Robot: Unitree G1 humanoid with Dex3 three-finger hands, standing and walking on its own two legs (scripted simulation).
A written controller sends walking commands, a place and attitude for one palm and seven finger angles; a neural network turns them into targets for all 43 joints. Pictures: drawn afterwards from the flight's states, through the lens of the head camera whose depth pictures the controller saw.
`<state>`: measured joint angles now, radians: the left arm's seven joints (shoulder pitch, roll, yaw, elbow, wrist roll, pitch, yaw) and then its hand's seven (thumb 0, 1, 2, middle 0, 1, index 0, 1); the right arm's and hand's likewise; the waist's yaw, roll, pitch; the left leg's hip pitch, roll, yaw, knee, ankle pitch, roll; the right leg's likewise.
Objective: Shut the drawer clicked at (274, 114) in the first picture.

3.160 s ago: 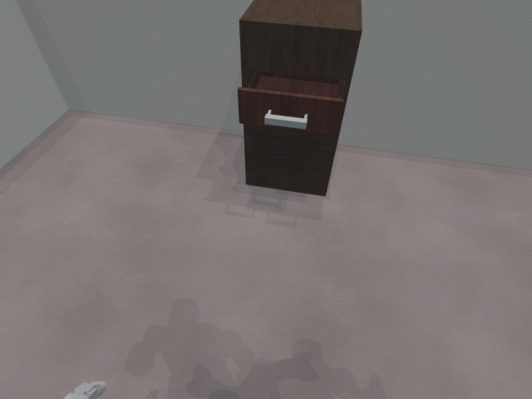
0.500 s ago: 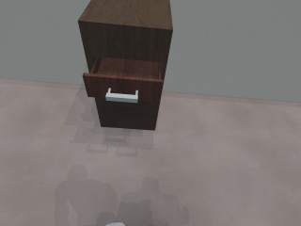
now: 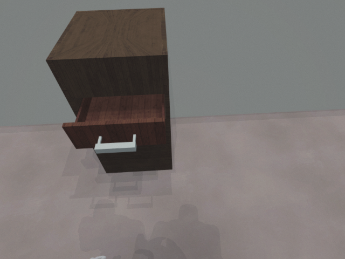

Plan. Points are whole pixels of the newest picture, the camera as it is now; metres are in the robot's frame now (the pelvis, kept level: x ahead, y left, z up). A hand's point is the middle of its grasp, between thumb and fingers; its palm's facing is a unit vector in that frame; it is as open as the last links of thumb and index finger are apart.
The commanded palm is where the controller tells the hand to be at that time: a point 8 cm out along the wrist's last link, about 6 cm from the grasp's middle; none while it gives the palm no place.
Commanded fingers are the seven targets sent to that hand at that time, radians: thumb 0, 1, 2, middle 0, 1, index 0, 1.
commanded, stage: take the last steps up to it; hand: left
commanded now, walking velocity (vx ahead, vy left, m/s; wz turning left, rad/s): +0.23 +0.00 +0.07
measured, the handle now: (116, 142) +0.56 +0.23 -0.19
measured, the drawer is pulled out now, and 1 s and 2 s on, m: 0.16 0.16 0.16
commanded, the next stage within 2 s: come to a stop and stand still in 0.24 s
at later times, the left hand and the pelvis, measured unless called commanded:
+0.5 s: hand out of the picture +0.06 +0.16 -0.18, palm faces +0.15 -0.98 -0.13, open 7.3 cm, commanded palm none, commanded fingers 0.00 0.90 0.90 -0.20 -0.30 -0.20 -0.30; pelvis +0.14 +0.02 +0.00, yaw +1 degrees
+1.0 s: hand out of the picture +0.12 +0.12 -0.15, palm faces +0.07 -0.96 -0.27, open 7.4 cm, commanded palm none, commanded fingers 0.00 0.90 0.90 -0.20 -0.30 -0.20 -0.30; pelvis +0.09 -0.07 +0.01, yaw +0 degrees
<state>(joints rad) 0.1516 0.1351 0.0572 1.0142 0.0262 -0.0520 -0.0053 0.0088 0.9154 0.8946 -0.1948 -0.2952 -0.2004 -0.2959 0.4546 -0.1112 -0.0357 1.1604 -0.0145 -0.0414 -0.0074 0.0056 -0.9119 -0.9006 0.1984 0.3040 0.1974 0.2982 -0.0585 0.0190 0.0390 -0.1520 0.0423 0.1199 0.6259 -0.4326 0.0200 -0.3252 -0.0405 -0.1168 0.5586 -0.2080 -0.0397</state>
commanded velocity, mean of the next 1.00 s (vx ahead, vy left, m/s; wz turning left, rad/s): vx -0.03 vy -0.03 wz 0.01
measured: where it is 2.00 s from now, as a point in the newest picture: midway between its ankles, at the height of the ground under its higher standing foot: outside the picture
